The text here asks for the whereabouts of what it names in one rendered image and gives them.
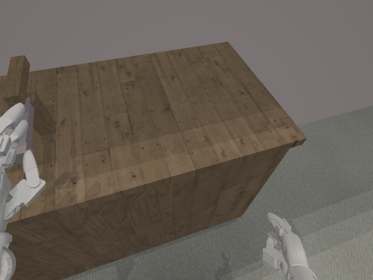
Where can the robot right forearm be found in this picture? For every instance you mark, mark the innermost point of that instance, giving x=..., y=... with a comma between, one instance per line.
x=299, y=272

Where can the robot right hand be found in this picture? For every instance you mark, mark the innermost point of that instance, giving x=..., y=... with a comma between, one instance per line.
x=289, y=251

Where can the robot left forearm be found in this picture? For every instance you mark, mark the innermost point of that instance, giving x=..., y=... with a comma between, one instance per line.
x=7, y=258

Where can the robot left hand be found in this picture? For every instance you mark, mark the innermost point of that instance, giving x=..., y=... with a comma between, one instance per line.
x=12, y=131

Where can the counter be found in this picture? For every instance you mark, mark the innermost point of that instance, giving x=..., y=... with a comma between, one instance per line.
x=139, y=151

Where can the tap lever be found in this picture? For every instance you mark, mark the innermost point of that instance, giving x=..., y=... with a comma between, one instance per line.
x=25, y=143

